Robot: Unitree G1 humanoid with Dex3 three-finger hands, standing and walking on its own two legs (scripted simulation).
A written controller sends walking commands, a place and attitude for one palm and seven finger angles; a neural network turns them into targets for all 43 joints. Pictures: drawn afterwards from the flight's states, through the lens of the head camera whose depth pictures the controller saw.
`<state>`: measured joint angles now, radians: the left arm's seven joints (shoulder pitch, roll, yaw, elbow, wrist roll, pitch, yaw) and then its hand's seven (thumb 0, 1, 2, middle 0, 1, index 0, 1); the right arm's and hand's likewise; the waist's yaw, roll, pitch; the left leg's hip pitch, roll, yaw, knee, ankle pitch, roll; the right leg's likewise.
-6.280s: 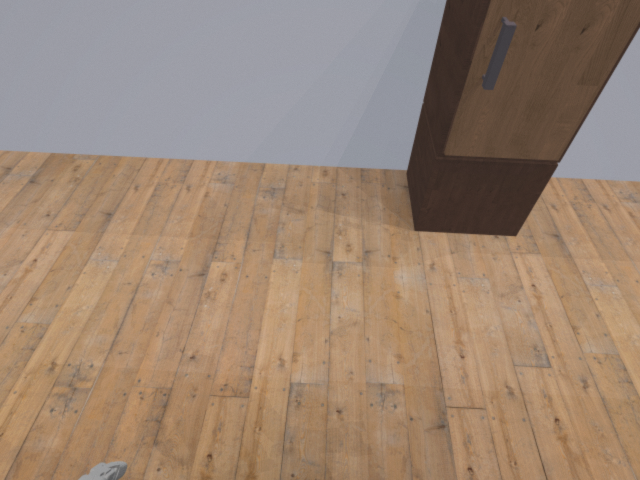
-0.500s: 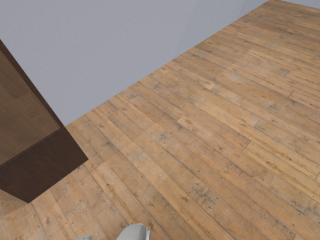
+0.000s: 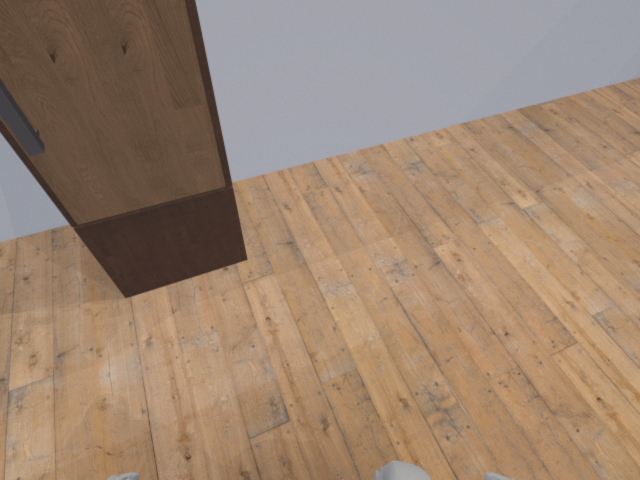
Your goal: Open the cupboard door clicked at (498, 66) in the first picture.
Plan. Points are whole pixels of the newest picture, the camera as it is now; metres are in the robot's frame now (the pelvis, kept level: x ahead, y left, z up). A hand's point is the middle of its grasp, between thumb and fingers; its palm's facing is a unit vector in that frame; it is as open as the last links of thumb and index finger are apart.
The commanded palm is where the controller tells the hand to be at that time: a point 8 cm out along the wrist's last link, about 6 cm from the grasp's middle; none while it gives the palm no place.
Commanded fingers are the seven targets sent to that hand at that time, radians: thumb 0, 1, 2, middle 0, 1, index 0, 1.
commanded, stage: turn to face it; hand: left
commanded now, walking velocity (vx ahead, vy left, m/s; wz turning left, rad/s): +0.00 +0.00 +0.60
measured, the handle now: (12, 106) +0.69 +0.63 +0.02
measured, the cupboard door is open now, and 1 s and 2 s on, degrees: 0 0 0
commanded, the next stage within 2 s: take the last steps up to it in 0.58 s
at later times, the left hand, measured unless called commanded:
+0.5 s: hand out of the picture -0.01 +0.15 -0.15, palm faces +0.30 -0.92 -0.27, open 7.4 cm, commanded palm none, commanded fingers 0.00 0.90 0.90 -0.20 -0.30 -0.20 -0.30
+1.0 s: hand out of the picture -0.07 +0.19 -0.16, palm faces +0.42 -0.88 -0.22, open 7.4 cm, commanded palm none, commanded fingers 0.00 0.90 0.90 -0.20 -0.30 -0.20 -0.30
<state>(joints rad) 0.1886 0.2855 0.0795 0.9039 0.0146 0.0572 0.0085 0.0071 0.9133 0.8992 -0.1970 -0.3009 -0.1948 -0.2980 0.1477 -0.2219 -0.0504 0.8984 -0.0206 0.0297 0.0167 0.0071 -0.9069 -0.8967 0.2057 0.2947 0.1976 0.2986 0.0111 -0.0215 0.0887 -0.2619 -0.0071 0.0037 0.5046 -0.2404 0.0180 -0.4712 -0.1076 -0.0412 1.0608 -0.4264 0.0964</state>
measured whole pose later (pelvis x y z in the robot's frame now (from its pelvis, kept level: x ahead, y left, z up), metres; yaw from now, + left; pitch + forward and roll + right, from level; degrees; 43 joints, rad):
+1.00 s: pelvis -0.03 -0.01 +0.01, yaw +24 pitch -1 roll +0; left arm 0.25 0.20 0.04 1.01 0.03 0.02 -0.01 0.01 0.91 0.90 -0.20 -0.30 -0.19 -0.30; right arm 0.26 -0.19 -0.04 1.01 -0.02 -0.01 0.00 0.00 -0.92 -0.90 0.21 0.30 0.20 0.30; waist 0.00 0.01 0.01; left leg -0.14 -0.02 0.03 0.39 -0.24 0.04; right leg -0.34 -0.08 -0.08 0.77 -0.42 0.05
